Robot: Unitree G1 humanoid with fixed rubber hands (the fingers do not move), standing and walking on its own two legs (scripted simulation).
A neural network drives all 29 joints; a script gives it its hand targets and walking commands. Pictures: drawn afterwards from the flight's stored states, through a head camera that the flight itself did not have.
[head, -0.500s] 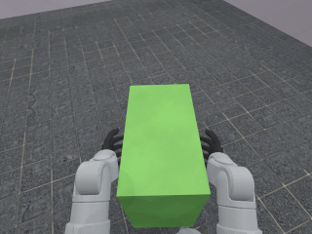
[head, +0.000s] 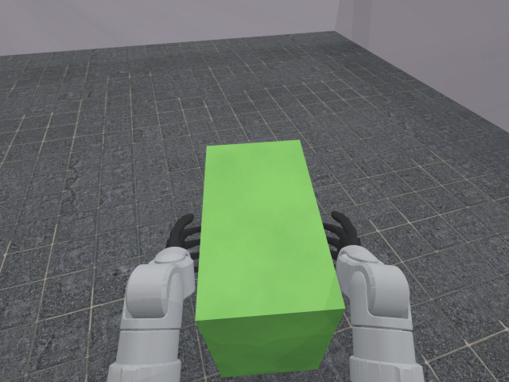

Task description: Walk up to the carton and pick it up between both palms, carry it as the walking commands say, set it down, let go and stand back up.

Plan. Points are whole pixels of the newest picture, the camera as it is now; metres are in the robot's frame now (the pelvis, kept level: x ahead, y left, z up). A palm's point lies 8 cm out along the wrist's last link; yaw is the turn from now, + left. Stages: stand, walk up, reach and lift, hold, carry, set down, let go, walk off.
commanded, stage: carry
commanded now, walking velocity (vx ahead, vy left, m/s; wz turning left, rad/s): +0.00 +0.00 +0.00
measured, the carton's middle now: (261, 256) +0.33 +0.01 +0.04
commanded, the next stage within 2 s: hold in 1.12 s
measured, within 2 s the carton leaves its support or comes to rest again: neither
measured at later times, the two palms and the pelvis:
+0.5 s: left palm (179, 248) +0.31 +0.14 +0.07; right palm (338, 251) +0.32 -0.12 +0.07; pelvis +0.02 +0.01 +0.00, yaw +0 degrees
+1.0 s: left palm (182, 242) +0.32 +0.14 +0.08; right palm (342, 247) +0.32 -0.12 +0.08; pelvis +0.03 +0.01 +0.00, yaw -1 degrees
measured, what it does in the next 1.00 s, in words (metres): stands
